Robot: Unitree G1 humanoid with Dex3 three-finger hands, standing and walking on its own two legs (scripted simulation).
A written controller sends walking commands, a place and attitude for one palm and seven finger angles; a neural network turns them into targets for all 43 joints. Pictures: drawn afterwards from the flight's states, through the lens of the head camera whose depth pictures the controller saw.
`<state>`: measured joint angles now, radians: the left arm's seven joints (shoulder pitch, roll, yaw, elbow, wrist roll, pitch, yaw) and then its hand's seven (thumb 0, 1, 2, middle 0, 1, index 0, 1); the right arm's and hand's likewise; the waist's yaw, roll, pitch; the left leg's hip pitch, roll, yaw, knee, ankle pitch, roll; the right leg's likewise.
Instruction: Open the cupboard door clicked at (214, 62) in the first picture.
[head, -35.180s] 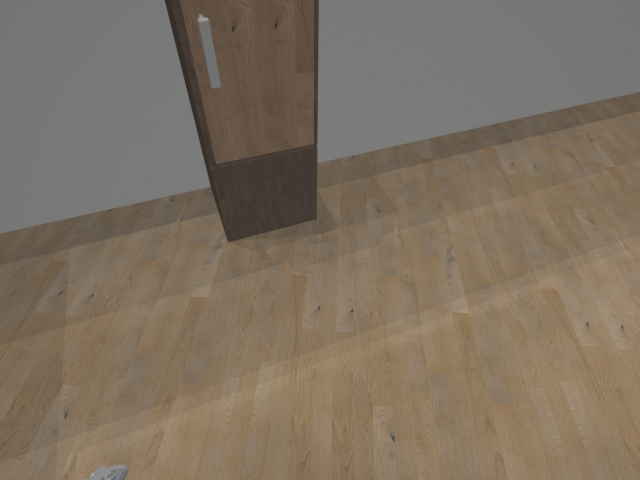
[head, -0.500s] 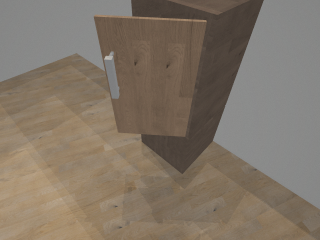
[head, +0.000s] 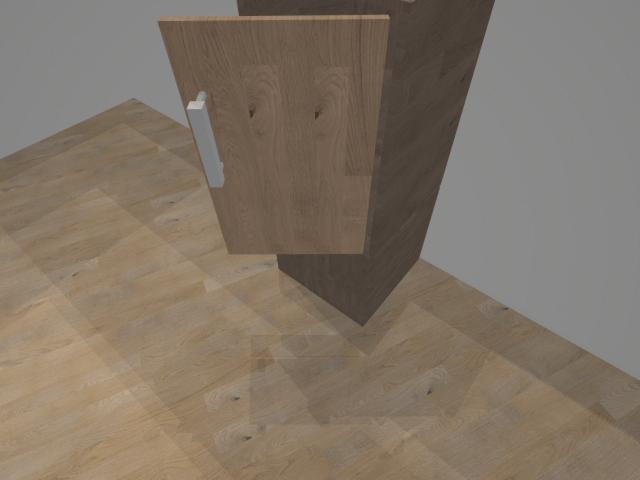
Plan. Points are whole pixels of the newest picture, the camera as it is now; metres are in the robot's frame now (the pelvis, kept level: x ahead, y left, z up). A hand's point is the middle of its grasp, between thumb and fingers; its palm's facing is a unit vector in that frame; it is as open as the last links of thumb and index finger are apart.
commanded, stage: come to a stop and stand still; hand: left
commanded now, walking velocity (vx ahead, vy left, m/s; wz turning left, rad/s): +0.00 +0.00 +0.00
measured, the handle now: (209, 140) +0.69 +0.25 +0.04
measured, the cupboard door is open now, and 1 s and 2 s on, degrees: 39 39 39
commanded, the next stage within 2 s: look again from close up in 0.08 s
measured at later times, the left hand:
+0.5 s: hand out of the picture +0.00 +0.14 -0.17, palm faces +0.02 -0.98 -0.18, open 7.3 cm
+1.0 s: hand out of the picture -0.02 +0.14 -0.18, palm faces +0.10 -0.98 -0.16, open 7.3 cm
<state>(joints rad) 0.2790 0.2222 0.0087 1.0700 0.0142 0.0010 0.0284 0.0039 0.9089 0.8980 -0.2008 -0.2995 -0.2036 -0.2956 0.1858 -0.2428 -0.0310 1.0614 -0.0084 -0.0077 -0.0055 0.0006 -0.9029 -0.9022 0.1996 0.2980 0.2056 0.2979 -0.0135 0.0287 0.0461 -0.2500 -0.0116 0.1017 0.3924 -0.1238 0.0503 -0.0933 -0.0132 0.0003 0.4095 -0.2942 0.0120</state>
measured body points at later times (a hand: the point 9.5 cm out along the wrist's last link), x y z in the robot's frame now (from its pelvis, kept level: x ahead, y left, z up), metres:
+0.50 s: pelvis +0.01 -0.02 +0.00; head +0.01 -0.02 +0.45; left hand +0.00 +0.19 -0.16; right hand +0.01 -0.24 -0.16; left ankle +0.06 +0.09 -0.74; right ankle -0.05 -0.13 -0.74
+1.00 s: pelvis +0.04 -0.01 -0.01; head +0.03 -0.01 +0.44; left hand -0.02 +0.19 -0.17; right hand +0.02 -0.23 -0.17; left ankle +0.06 +0.09 -0.74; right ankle -0.05 -0.13 -0.74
